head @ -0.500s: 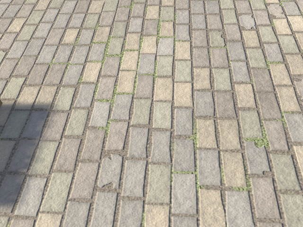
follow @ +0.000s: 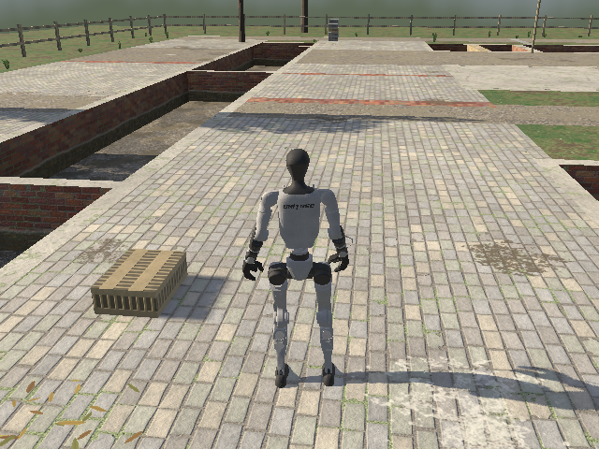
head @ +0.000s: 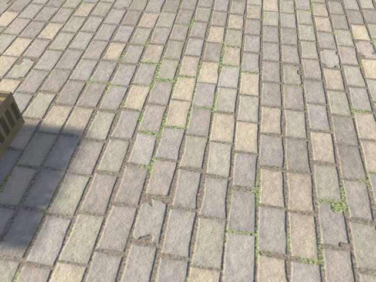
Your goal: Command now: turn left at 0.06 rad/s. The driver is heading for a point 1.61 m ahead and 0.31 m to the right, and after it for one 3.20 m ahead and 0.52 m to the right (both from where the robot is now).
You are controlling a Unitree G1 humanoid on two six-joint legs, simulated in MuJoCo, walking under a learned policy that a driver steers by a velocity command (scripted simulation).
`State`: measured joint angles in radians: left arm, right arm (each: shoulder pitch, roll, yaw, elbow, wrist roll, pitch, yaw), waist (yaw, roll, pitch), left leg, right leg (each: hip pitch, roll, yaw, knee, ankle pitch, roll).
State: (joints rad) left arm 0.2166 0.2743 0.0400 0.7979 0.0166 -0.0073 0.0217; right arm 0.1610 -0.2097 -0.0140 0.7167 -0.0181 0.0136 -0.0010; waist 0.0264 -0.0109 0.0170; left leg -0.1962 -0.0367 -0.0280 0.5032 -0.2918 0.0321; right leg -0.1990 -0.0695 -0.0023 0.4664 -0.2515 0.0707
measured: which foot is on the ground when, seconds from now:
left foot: down 0.00-0.84, up 0.86-1.00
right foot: down 0.00-1.00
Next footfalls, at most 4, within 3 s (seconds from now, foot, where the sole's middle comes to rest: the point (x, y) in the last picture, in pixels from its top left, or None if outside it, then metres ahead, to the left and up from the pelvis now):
1.30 left None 0.45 0.06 -0.77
1.84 right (245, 227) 0.74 -0.18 -0.77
2.40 left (188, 162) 1.06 0.05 -0.77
2.94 right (243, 122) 1.33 -0.22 -0.77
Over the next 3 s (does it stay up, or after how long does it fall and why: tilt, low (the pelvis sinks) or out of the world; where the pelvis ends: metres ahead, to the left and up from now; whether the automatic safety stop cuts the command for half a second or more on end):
stays up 1.21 -0.12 -0.02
